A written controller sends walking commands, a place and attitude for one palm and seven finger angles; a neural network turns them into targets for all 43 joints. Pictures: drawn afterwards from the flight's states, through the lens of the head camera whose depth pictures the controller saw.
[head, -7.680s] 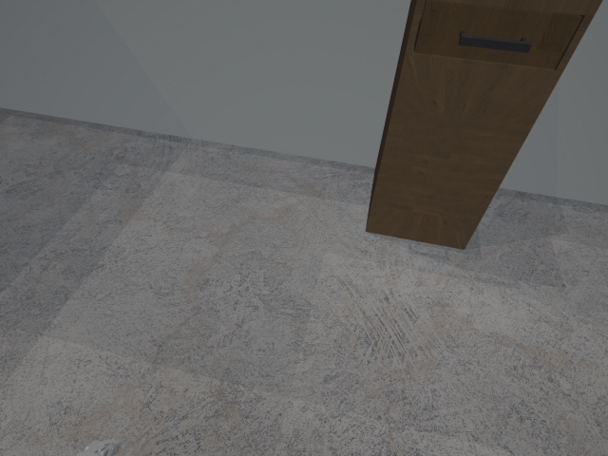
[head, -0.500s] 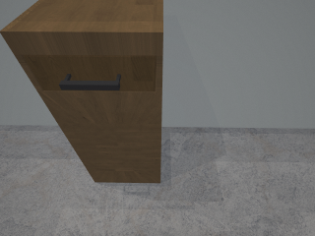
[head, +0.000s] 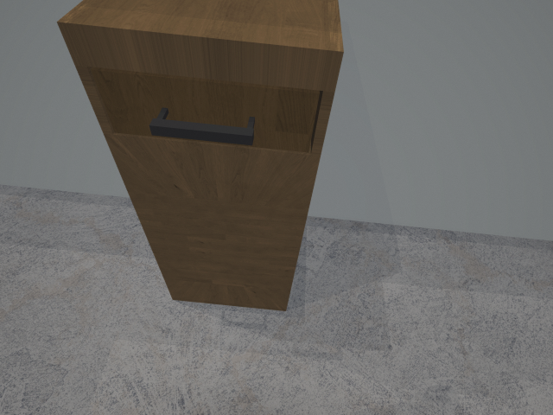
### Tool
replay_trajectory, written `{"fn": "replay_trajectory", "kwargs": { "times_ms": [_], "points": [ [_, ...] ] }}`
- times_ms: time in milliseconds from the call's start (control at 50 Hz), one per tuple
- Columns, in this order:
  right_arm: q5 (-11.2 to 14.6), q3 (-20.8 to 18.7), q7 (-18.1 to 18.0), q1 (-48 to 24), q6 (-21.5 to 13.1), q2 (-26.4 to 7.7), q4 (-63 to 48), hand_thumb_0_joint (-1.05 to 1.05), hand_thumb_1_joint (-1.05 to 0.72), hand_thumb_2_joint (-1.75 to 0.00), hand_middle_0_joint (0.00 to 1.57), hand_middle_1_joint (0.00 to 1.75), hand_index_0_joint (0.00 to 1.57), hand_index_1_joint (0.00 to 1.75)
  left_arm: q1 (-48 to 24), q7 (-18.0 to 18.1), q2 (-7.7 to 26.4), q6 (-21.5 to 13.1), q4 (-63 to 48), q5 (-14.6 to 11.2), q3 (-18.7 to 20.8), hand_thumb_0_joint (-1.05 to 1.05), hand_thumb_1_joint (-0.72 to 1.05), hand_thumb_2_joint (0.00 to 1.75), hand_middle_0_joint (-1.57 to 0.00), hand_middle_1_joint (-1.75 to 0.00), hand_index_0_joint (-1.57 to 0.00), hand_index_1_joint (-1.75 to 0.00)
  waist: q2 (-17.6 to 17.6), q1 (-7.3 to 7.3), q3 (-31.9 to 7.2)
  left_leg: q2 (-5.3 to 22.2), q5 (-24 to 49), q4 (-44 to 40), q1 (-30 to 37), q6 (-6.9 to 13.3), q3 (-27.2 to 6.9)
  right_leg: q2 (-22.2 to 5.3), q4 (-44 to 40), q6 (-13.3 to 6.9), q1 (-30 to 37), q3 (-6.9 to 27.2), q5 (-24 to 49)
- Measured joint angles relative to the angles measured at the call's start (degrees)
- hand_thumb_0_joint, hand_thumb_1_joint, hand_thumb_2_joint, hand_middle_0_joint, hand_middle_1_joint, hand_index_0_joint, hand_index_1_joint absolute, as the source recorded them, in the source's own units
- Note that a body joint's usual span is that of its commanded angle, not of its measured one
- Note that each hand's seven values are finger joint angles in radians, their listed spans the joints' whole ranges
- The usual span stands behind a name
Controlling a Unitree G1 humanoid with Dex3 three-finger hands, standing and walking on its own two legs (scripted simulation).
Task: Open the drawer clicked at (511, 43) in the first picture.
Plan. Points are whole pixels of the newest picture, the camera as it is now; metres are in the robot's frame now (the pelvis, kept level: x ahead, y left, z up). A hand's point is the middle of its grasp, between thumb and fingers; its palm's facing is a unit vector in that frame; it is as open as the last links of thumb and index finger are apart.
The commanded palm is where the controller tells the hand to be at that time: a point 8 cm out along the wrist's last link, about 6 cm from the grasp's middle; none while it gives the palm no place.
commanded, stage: come to a stop and stand still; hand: left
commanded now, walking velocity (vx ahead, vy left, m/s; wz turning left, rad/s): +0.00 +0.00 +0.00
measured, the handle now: (205, 124) +0.55 +0.18 +0.10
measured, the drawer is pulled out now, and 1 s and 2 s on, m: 0.00 0.00 0.00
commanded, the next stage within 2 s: look again from close up in 0.62 s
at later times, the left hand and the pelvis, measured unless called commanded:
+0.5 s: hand out of the picture -0.02 +0.14 -0.17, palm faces +0.01 -0.98 -0.18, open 7.3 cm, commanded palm none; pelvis -0.02 -0.03 +0.00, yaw -1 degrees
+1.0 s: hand out of the picture +0.02 +0.17 -0.17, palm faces +0.03 -0.97 -0.24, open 7.4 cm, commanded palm none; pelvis -0.01 -0.02 -0.01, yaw +0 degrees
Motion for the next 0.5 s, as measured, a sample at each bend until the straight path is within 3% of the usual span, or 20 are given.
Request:
{"fn": "replay_trajectory", "kwargs": {
  "times_ms": [60,100,140,220,500],
  "points": [
    [0.18,-0.11,-0.24,-0.41,-0.49,-0.07,0.69,0.01,-0.92,-0.9,0.2,0.3,0.2,0.3,1.88,0.09,-0.37,-0.44,1.4,-0.21,-0.93,0.0,0.91,0.9,-0.2,-0.3,-0.19,-0.3,0.8,0.04,-0.33,-0.43,1.15,-1.99,0.81,0.06,0.46,-0.47,-8.28,0.46,5.51,-1.17,-0.55],
    [0.49,-0.05,-0.07,-0.54,-0.85,-0.25,1.14,0.01,-0.92,-0.9,0.2,0.3,0.2,0.3,2.92,0.19,-0.75,-1.04,2.37,-0.35,-1.61,0.0,0.91,0.9,-0.2,-0.3,-0.19,-0.3,1.13,0.0,-0.51,-0.83,1.17,-1.83,0.72,-0.16,0.95,-0.83,-17.82,0.55,10.08,-1.68,4.23],
    [1.02,-0.05,0.11,-0.81,-1.12,-0.48,1.9,0.01,-0.92,-0.9,0.2,0.3,0.2,0.3,3.52,0.49,-1.46,-1.92,3.8,-0.38,-2.21,0.0,0.91,0.9,-0.2,-0.3,-0.19,-0.3,1.84,-0.09,-0.45,-0.82,0.54,-0.55,0.35,-0.61,1.42,-0.77,-23.55,-0.95,12.95,-1.54,7.04],
    [1.17,-0.22,0.05,-0.69,-0.77,-1.66,3.49,0.0,-0.93,-0.9,0.2,0.3,0.2,0.3,4.49,0.53,-3.73,-2.85,5.46,-0.49,-3.41,0.0,0.91,0.9,-0.2,-0.3,-0.19,-0.3,4.44,-1.11,-0.66,0.2,1.95,-2.59,1.8,-1.42,0.99,0.36,-25.14,-1.72,14.22,-1.99,7.06],
    [0.79,1.33,0.19,5.22,-0.39,0.46,8.83,0.01,-0.91,-0.9,0.2,0.3,0.2,0.3,4.67,0.7,-5.13,-3.23,6.28,-0.82,-3.93,0.01,0.93,0.9,-0.2,-0.3,-0.2,-0.3,2.89,-1.64,-0.9,2.12,4.11,-4.94,2.72,-2.77,0.26,2.46,-28.17,-3.38,15.49,-2.71,9.44]
  ]
}}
